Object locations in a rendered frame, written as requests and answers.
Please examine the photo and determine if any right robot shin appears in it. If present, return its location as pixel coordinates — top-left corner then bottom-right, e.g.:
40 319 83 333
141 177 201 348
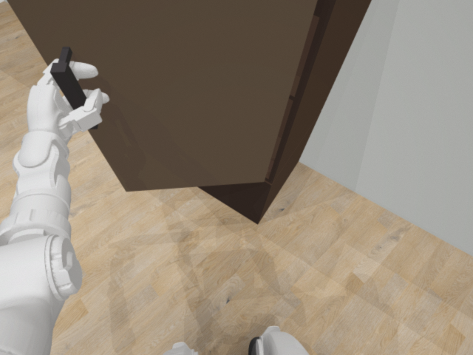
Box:
262 326 280 336

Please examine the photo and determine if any left robot forearm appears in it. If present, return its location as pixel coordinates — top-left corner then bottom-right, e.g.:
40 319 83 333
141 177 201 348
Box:
0 131 72 246

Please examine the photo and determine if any left robot upper arm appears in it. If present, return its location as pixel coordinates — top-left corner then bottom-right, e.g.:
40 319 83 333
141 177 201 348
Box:
0 234 82 355

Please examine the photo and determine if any cupboard door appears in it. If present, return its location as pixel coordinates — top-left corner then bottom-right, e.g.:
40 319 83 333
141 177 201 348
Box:
7 0 318 192

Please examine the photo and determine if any handle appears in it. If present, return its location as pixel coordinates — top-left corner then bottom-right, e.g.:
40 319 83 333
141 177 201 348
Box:
50 47 98 129

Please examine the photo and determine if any left robot shin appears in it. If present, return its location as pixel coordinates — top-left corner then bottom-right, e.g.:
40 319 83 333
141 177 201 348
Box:
172 342 188 349

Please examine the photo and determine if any robot shin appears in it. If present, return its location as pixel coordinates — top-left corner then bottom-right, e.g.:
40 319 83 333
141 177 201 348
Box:
262 326 280 336
172 342 188 349

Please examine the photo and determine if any robot left hand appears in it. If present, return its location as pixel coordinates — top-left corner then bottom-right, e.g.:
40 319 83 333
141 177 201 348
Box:
27 58 109 145

